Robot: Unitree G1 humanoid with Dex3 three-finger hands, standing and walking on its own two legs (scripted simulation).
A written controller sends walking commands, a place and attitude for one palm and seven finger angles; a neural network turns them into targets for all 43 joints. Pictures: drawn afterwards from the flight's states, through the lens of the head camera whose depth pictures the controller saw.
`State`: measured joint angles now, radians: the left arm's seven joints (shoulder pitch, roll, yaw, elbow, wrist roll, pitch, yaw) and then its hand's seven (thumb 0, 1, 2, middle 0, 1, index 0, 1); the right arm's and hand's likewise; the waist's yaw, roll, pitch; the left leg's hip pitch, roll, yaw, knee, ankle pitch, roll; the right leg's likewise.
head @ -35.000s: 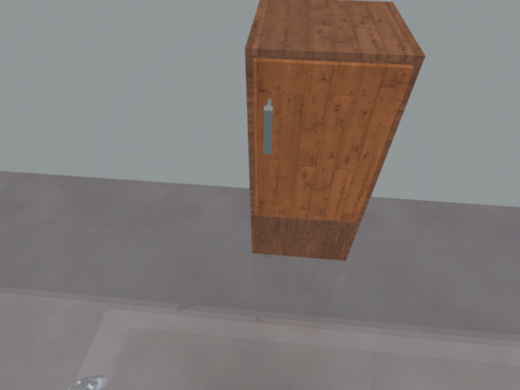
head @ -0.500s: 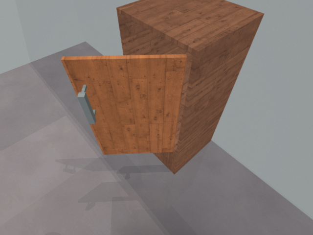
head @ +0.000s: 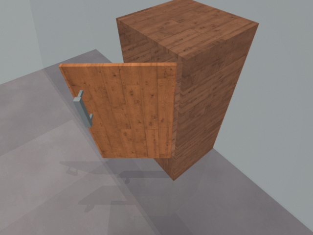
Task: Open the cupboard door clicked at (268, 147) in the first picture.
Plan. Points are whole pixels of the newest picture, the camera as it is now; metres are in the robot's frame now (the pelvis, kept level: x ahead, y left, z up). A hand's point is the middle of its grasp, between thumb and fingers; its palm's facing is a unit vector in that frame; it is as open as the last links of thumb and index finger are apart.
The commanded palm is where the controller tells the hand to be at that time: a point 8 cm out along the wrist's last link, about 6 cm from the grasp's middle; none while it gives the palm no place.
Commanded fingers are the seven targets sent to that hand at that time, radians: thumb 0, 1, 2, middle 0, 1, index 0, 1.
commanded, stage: come to a stop and stand still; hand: left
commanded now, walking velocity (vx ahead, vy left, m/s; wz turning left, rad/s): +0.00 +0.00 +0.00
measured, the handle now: (85, 109) +0.54 +0.31 -0.04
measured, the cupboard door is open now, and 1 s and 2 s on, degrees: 50 50 50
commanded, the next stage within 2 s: look again from close up in 0.26 s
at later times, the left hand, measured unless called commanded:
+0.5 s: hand out of the picture +0.00 +0.16 -0.17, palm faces +0.03 -0.98 -0.21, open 7.4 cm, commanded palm none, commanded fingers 0.00 0.90 0.90 -0.20 -0.30 -0.20 -0.30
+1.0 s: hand out of the picture +0.01 +0.17 -0.17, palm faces +0.04 -0.98 -0.22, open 7.4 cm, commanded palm none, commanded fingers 0.00 0.90 0.90 -0.20 -0.30 -0.20 -0.30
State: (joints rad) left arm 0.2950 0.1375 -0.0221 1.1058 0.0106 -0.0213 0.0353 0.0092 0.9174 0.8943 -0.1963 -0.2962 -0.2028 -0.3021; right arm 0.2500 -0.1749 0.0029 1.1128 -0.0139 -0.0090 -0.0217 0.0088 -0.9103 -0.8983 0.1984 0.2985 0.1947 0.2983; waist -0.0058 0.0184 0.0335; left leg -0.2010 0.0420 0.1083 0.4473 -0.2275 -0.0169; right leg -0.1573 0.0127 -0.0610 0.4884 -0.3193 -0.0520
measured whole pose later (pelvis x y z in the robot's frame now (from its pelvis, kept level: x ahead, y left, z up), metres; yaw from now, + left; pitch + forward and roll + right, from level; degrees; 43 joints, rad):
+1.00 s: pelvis +0.01 -0.01 +0.00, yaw +0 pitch -1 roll +1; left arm 0.28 0.15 0.00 1.11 0.01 -0.02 0.03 0.01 0.91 0.89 -0.20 -0.30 -0.20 -0.30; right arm 0.24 -0.16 0.00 1.14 -0.01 -0.02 -0.03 0.01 -0.91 -0.90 0.20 0.30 0.20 0.30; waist 0.01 0.00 0.03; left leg -0.17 0.05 0.10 0.40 -0.22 -0.03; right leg -0.11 0.02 -0.07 0.43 -0.30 -0.06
